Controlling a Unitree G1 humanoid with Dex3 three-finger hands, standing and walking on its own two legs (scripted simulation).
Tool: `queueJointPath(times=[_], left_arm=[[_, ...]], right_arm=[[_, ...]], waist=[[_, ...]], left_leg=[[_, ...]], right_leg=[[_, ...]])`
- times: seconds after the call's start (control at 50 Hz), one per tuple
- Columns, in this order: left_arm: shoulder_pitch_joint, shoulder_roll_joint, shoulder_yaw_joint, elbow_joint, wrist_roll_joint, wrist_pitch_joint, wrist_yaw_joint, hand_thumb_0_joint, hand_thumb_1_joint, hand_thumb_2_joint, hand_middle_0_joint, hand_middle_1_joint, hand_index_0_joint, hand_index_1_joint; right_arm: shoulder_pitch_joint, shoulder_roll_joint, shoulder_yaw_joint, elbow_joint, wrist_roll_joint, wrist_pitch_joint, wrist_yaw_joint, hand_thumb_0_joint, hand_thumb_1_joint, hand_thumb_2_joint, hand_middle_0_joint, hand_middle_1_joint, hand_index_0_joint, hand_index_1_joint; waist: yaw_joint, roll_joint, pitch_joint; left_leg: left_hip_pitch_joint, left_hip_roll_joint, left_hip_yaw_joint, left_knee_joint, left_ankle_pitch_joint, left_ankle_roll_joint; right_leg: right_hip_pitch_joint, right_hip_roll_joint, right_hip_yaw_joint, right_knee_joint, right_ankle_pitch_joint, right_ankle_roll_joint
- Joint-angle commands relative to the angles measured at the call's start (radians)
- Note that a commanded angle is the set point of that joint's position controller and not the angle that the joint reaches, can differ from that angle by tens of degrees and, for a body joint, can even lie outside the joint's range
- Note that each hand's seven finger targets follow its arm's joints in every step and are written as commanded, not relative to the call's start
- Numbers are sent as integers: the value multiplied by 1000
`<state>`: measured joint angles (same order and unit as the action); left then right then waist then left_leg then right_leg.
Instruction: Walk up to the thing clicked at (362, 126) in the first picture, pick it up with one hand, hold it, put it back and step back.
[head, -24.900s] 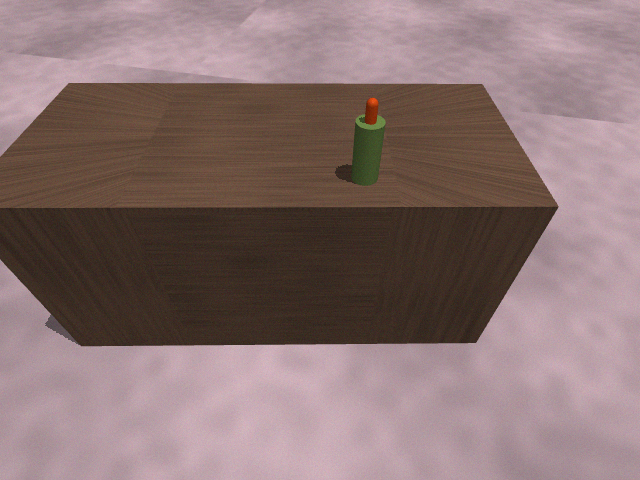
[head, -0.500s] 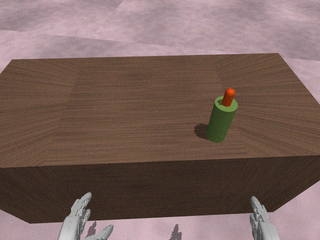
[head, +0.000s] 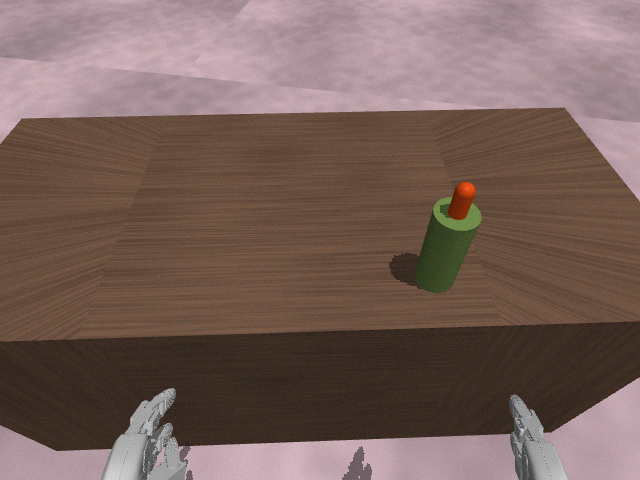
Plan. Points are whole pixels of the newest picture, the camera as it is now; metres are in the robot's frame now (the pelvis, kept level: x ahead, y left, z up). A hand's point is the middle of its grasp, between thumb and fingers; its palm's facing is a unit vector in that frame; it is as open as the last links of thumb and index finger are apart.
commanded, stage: home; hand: right
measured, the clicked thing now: (448, 236) +0.47 -0.17 +0.03
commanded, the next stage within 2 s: stand in 2.00 s
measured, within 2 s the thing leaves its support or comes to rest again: neither
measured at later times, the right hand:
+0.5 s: hand out of the picture +0.17 -0.16 -0.05, palm faces +0.09 +0.97 -0.23, open 17.4 cm
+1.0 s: hand out of the picture +0.16 -0.17 -0.06, palm faces +0.10 +0.96 -0.24, open 17.3 cm
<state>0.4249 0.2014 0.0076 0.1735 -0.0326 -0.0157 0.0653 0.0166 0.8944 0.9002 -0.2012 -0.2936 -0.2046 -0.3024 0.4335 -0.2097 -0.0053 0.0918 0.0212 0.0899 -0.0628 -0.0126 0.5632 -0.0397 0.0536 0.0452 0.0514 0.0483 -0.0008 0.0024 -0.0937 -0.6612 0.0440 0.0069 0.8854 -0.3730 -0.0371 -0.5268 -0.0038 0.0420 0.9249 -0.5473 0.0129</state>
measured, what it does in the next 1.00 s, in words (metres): stands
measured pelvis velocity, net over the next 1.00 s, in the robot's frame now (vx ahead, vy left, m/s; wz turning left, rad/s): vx -0.02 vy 0.01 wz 0.00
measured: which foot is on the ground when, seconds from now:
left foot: down 0.00-1.00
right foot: down 0.00-1.00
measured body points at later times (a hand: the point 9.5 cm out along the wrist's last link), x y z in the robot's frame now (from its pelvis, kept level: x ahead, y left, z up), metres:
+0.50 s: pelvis -0.01 +0.01 -0.01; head +0.03 +0.01 +0.44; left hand +0.16 +0.24 -0.04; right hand +0.16 -0.22 -0.04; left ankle +0.04 +0.15 -0.69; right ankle -0.05 -0.13 -0.69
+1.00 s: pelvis -0.02 +0.01 -0.01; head +0.02 +0.01 +0.44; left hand +0.15 +0.24 -0.04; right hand +0.15 -0.22 -0.04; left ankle +0.04 +0.15 -0.69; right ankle -0.05 -0.13 -0.69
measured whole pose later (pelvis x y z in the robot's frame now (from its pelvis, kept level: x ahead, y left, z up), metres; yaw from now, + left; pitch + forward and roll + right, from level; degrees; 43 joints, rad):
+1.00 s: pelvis -0.02 +0.01 -0.01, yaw +0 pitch +10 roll +0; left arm 0.47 0.20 0.00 0.07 -0.03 0.02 0.09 0.02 0.90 0.90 -0.20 -0.29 -0.20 -0.30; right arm 0.48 -0.21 0.00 -0.01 0.02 0.13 -0.09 -0.01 0.51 -0.07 0.06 0.05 0.06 0.06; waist 0.00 0.00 -0.13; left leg -0.75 0.04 0.01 0.96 -0.38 -0.03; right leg -0.61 -0.01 0.05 1.00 -0.56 0.02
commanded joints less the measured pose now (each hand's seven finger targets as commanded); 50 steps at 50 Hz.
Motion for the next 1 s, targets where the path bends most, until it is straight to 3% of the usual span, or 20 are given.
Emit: queueJointPath(times=[0.0,0.08,0.12,0.22,0.24,0.3,0.38,0.48,0.54,0.64,0.7,0.76,0.82,0.88,0.94,0.96,0.98], left_arm=[[-20,79,32,-184,1,-51,9,0,897,901,-201,-298,-200,-299],[-17,112,70,-190,2,-43,5,0,897,901,-201,-298,-200,-299],[-21,121,78,-222,0,-40,6,0,897,901,-201,-298,-200,-299],[-14,92,52,-237,-1,-32,8,0,897,901,-201,-297,-200,-298],[-32,78,32,-248,-1,-35,6,0,897,901,-201,-298,-200,-299],[3,90,48,-248,-1,-34,13,0,897,901,-201,-297,-200,-298],[17,97,57,-263,-1,-33,22,0,897,901,-201,-298,-200,-298],[31,92,50,-267,1,-28,23,0,897,901,-201,-298,-200,-299],[10,88,39,-278,4,-26,27,0,897,901,-201,-298,-200,-299],[-2,81,32,-285,4,-25,33,0,897,901,-201,-297,-200,-298],[9,93,51,-291,2,-22,37,0,897,901,-201,-298,-200,-298],[43,98,57,-283,2,-22,39,0,897,901,-201,-297,-200,-298],[31,77,36,-289,2,-21,37,0,897,901,-201,-297,-200,-298],[20,89,41,-285,1,-24,36,0,897,901,-201,-298,-200,-299],[2,94,45,-306,2,-28,38,0,897,901,-201,-297,-200,-298],[15,91,45,-291,4,-25,41,0,897,901,-201,-297,-200,-298],[4,87,39,-296,3,-25,40,0,897,901,-201,-298,-200,-298]], right_arm=[[-37,-82,-45,-233,-1,-47,-6,0,581,-36,49,47,49,47],[32,-107,-78,-213,0,-28,-13,0,577,-38,50,48,50,48],[37,-101,-72,-204,2,-23,-10,0,567,-44,51,50,51,50],[2,-79,-43,-232,3,-21,-8,0,572,-41,51,49,50,49],[-1,-64,-24,-224,3,-23,-6,0,573,-41,50,49,50,49],[-34,-77,-32,-257,4,-24,-11,0,548,-55,53,53,53,53],[-3,-112,-74,-264,1,-20,-20,0,542,-59,54,54,54,54],[31,-96,-59,-263,0,-13,-22,0,557,-50,52,51,52,51],[29,-84,-47,-262,-2,-13,-23,0,545,-57,53,53,53,53],[21,-93,-55,-258,-1,-12,-25,0,524,-70,55,57,55,57],[16,-109,-66,-275,0,-17,-29,0,531,-65,55,56,55,56],[13,-102,-60,-286,0,-18,-29,0,520,-72,56,58,56,58],[23,-100,-60,-294,0,-17,-29,0,531,-65,55,56,55,56],[7,-83,-30,-304,1,-18,-32,0,533,-64,54,55,54,55],[21,-96,-54,-303,0,-18,-36,0,514,-75,56,59,56,59],[19,-89,-44,-292,-3,-16,-38,0,516,-74,56,58,56,58],[20,-104,-62,-305,-2,-17,-39,0,525,-69,55,57,55,57]], waist=[[2,-64,-176],[-18,-69,-127],[-5,-21,-123],[4,15,-103],[0,19,-91],[13,8,-99],[3,-10,-126],[-1,-26,-150],[-3,-3,-148],[1,31,-93],[2,16,-90],[15,7,-104],[3,5,-121],[7,-29,-122],[0,-11,-131],[7,-6,-134],[-7,-15,-121]], left_leg=[[227,-24,55,-61,279,51],[200,-31,70,-59,198,48],[197,-31,70,-65,187,46],[171,-25,57,-79,156,43],[171,-23,55,-81,146,41],[148,-25,55,-83,123,39],[158,-21,48,-79,125,39],[168,-19,47,-54,184,45],[166,-17,47,-56,176,42],[136,-13,35,-93,79,30],[132,-15,42,-92,50,31],[124,-16,40,-84,70,32],[129,-16,42,-80,69,32],[115,-22,51,-52,92,42],[133,-19,51,-58,95,38],[129,-21,51,-58,90,37],[126,-19,50,-61,74,38]], right_leg=[[-37,11,-58,-146,439,19],[-78,1,-38,-168,403,26],[-87,3,-42,-163,362,17],[-108,11,-57,-148,281,0],[-114,13,-59,-147,270,-1],[-112,13,-58,-146,241,-4],[-109,20,-65,-134,242,-6],[-108,21,-64,-117,309,-1],[-119,22,-64,-113,290,-2],[-156,25,-72,-112,177,-18],[-163,25,-67,-125,152,-16],[-146,24,-70,-118,167,-16],[-157,27,-67,-115,168,-17],[-140,18,-54,-126,210,-5],[-148,20,-54,-116,208,-7],[-154,21,-55,-117,201,-8],[-162,21,-55,-120,185,-8]])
